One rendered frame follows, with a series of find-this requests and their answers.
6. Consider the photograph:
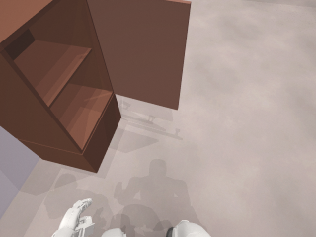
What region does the right robot thigh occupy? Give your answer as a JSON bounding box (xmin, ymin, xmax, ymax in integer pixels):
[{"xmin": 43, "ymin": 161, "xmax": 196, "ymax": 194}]
[{"xmin": 172, "ymin": 222, "xmax": 211, "ymax": 237}]

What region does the robot right shin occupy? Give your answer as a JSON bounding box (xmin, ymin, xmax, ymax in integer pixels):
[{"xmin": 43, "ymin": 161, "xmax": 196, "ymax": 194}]
[{"xmin": 177, "ymin": 220, "xmax": 189, "ymax": 226}]

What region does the left robot hand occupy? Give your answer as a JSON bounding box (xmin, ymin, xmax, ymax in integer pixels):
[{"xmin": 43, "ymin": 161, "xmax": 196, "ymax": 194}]
[{"xmin": 58, "ymin": 198, "xmax": 95, "ymax": 237}]

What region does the cupboard door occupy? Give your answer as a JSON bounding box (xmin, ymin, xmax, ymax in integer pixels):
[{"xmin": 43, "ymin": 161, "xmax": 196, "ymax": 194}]
[{"xmin": 87, "ymin": 0, "xmax": 192, "ymax": 110}]

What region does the left robot forearm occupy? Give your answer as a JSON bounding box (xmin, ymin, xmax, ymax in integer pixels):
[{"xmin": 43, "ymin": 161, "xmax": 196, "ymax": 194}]
[{"xmin": 51, "ymin": 227, "xmax": 76, "ymax": 237}]

